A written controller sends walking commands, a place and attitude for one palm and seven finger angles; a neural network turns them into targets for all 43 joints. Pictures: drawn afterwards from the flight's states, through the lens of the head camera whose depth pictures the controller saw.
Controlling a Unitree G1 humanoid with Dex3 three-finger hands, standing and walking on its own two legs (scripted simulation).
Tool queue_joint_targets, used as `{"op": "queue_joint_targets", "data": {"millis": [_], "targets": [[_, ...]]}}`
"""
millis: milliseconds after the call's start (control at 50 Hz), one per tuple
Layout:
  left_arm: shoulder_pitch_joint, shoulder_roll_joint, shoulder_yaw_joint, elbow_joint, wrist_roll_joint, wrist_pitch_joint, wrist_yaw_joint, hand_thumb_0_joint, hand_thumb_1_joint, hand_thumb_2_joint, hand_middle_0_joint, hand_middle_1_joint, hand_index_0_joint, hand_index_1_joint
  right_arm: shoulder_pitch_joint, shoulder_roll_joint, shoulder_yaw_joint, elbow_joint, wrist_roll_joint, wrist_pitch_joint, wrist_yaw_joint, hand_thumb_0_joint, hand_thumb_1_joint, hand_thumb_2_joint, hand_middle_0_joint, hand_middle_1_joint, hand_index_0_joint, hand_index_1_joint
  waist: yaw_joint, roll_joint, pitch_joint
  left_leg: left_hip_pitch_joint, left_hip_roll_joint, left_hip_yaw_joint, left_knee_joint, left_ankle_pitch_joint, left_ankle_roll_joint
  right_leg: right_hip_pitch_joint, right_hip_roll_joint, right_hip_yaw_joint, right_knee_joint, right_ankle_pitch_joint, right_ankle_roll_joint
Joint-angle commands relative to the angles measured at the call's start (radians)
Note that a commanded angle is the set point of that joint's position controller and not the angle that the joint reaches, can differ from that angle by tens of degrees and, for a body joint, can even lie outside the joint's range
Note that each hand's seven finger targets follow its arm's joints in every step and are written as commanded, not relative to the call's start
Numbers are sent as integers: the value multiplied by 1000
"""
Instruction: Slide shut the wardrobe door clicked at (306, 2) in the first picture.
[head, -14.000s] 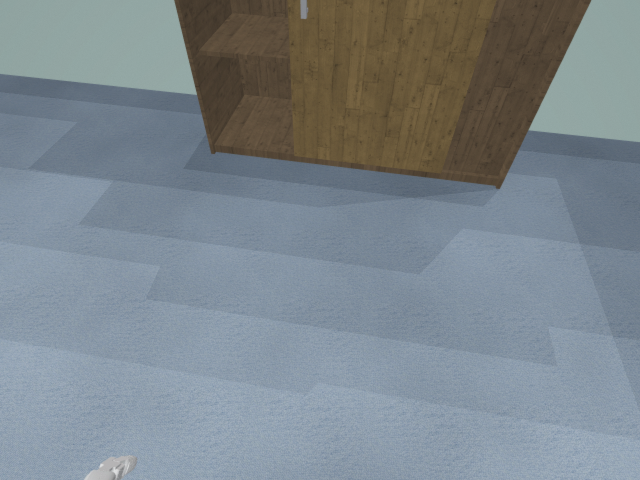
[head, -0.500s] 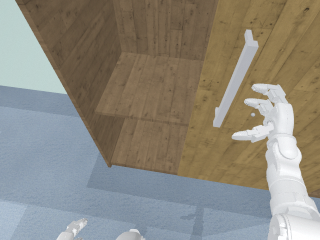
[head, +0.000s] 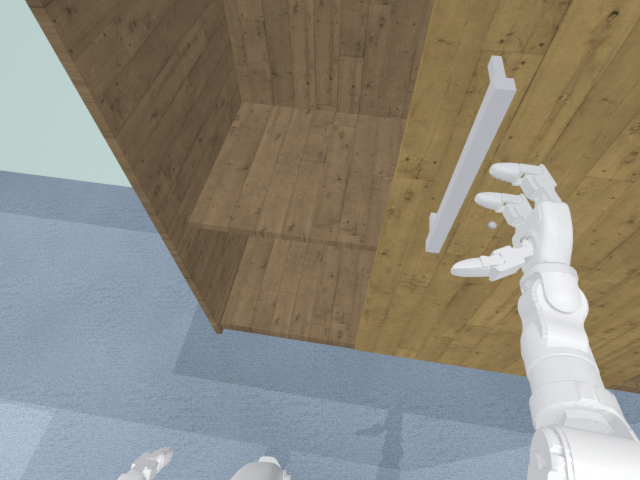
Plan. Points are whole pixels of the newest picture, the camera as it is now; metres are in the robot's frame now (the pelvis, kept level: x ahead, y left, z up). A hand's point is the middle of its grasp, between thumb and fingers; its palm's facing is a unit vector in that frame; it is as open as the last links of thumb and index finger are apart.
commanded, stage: feel for the door with the fingertips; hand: right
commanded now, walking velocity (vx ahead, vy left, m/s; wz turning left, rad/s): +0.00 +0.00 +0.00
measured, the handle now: (458, 172) +0.49 -0.11 +0.11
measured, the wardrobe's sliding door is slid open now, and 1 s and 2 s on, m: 0.43 0.43 0.43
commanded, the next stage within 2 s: slide the fingers in behind the handle in 0.36 s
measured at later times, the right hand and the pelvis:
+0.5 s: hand (471, 213) +0.44 -0.13 +0.08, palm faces +0.05 +1.00 -0.03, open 13.8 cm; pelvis +0.00 +0.01 +0.00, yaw +0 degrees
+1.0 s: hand (460, 221) +0.43 -0.12 +0.08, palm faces +0.04 +1.00 -0.02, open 14.0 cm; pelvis +0.00 +0.01 +0.00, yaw +0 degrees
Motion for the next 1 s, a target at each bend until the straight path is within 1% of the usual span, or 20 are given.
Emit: {"op": "queue_joint_targets", "data": {"millis": [0,40,80,100,140,180,220,280,300,380,480,520,580,640,700,740,780,820,880,980], "targets": [[49,136,57,-104,3,-35,2,0,900,900,-200,-300,-200,-300,-367,-157,-24,-237,-10,-56,-36,0,500,-300,300,1200,300,1200,5,1,-366,254,-34,-48,-51,286,11,114,14,61,-113,319,16],[48,129,58,-101,5,-39,-2,0,900,900,-200,-300,-200,-300,-391,-114,10,-281,-14,-61,-55,0,500,-300,300,1200,300,1200,12,-38,-384,230,-35,-41,-47,292,11,157,11,65,-108,354,24],[52,134,59,-97,7,-38,-4,0,900,900,-200,-300,-200,-300,-353,-135,-11,-259,-18,-60,-77,0,500,-300,300,1200,300,1200,5,38,-363,252,-38,-43,-51,296,10,125,8,66,-111,342,18],[51,130,59,-97,8,-40,-6,0,900,900,-200,-300,-200,-300,-362,-100,13,-268,-19,-60,-84,0,500,-300,300,1200,300,1200,15,31,-366,251,-38,-43,-50,306,7,129,9,61,-112,345,17],[46,129,57,-88,7,-37,-4,0,900,900,-200,-300,-200,-300,-400,-117,4,-246,-34,-57,-98,0,500,-300,300,1200,300,1200,19,4,-332,233,-35,-47,-54,276,7,112,12,56,-115,300,18],[53,136,56,-84,10,-31,2,0,900,900,-200,-300,-200,-300,-415,-178,-38,-220,-49,-58,-111,0,500,-300,300,1200,300,1200,11,56,-329,258,-35,-55,-57,259,7,75,14,57,-118,264,11],[45,126,51,-86,8,-33,5,0,900,900,-200,-300,-200,-300,-486,-154,-14,-224,-54,-66,-113,0,500,-300,300,1200,300,1200,24,-5,-340,252,-31,-61,-55,256,7,88,20,52,-118,252,12],[56,130,52,-86,13,-34,6,0,900,900,-200,-300,-200,-300,-444,-171,-40,-192,-47,-76,-111,0,500,-300,300,1200,300,1200,13,19,-386,276,-35,-61,-46,296,9,100,18,53,-107,297,11],[54,125,48,-83,12,-35,4,0,900,900,-200,-300,-200,-300,-464,-135,-12,-175,-45,-75,-103,0,500,-300,300,1200,300,1200,24,12,-372,267,-34,-61,-47,296,7,95,20,48,-107,286,11],[68,134,53,-77,11,-30,6,0,900,900,-200,-300,-200,-300,-497,-184,-49,-138,-38,-78,-83,0,500,-300,300,1200,300,1200,26,58,-366,290,-34,-71,-50,312,6,57,21,45,-102,277,5],[74,133,56,-77,10,-29,4,0,900,900,-200,-300,-200,-300,-489,-180,-47,-150,-30,-86,-70,0,500,-300,300,1200,300,1200,26,39,-391,295,-35,-74,-48,330,4,69,23,41,-94,293,4],[69,128,55,-82,8,-30,-1,0,900,900,-200,-300,-200,-300,-467,-155,-31,-163,-28,-89,-69,0,500,-300,300,1200,300,1200,20,-10,-383,282,-34,-69,-48,326,7,83,24,39,-98,296,8],[70,136,57,-84,9,-26,-1,0,900,900,-200,-300,-200,-300,-450,-186,-53,-152,-32,-87,-72,0,500,-300,300,1200,300,1200,19,52,-369,299,-34,-75,-58,304,4,48,23,38,-102,261,2],[62,132,57,-92,7,-27,-2,0,900,900,-200,-300,-200,-300,-443,-154,-27,-174,-31,-86,-69,0,500,-300,300,1200,300,1200,20,13,-365,285,-33,-73,-62,293,5,66,25,34,-107,253,3],[61,135,56,-91,5,-23,1,0,900,900,-200,-300,-200,-300,-430,-181,-45,-163,-31,-80,-71,0,500,-300,300,1200,300,1200,19,33,-352,293,-31,-77,-67,275,4,44,25,36,-110,231,3],[54,131,57,-95,4,-28,0,0,900,900,-200,-300,-200,-300,-435,-138,-18,-186,-24,-81,-71,0,500,-300,300,1200,300,1200,20,21,-355,284,-32,-75,-70,267,5,62,25,34,-112,228,3],[53,134,59,-94,5,-29,1,0,900,900,-200,-300,-200,-300,-427,-158,-27,-206,-26,-84,-79,0,500,-300,300,1200,300,1200,18,30,-370,295,-32,-77,-70,278,4,67,23,35,-109,241,2],[47,126,58,-97,4,-35,-3,0,900,900,-200,-300,-200,-300,-414,-102,18,-238,-29,-88,-83,0,500,-300,300,1200,300,1200,18,-18,-381,274,-34,-67,-63,280,7,105,22,38,-111,261,7],[51,132,61,-88,7,-37,-4,0,900,900,-200,-300,-200,-300,-391,-94,21,-219,-30,-78,-99,0,500,-300,300,1200,300,1200,23,45,-347,261,-36,-61,-69,283,5,94,17,43,-112,268,5],[40,127,55,-84,6,-37,-1,0,900,900,-200,-300,-200,-300,-458,-92,32,-211,-49,-73,-127,0,500,-300,300,1200,300,1200,30,32,-318,243,-31,-63,-71,245,6,81,20,45,-118,229,5]]}}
